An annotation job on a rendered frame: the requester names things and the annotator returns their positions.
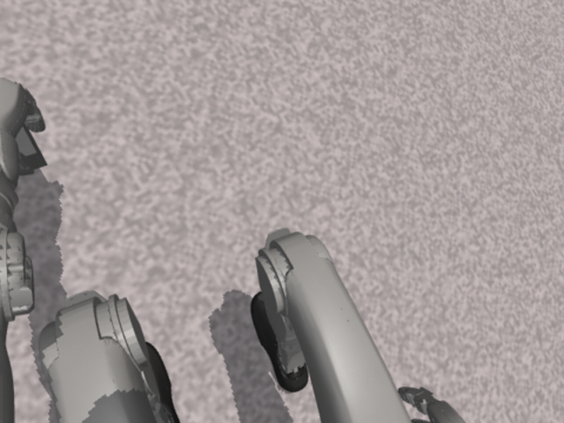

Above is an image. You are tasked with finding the left robot arm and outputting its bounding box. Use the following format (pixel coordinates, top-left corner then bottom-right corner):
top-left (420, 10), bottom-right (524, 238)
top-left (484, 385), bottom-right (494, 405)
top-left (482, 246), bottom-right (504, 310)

top-left (0, 129), bottom-right (34, 423)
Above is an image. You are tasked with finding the small box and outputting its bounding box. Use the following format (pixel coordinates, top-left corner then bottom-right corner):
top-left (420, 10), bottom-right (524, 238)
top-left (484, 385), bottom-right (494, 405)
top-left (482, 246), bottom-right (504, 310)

top-left (15, 124), bottom-right (48, 170)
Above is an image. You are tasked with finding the right robot hand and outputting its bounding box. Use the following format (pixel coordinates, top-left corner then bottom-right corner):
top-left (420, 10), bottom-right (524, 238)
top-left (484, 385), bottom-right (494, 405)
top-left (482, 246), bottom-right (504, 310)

top-left (398, 387), bottom-right (465, 423)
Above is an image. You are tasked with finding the left robot hand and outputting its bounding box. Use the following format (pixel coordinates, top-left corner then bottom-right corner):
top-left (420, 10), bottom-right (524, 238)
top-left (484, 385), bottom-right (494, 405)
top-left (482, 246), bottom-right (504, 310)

top-left (0, 78), bottom-right (46, 175)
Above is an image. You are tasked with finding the left robot foot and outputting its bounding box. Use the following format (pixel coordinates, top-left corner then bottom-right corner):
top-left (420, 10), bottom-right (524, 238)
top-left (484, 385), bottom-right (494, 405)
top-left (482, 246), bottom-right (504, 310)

top-left (146, 342), bottom-right (180, 423)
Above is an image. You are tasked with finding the right robot foot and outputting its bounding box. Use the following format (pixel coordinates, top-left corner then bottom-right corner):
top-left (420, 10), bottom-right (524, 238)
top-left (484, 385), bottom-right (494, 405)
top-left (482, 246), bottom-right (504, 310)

top-left (250, 291), bottom-right (308, 392)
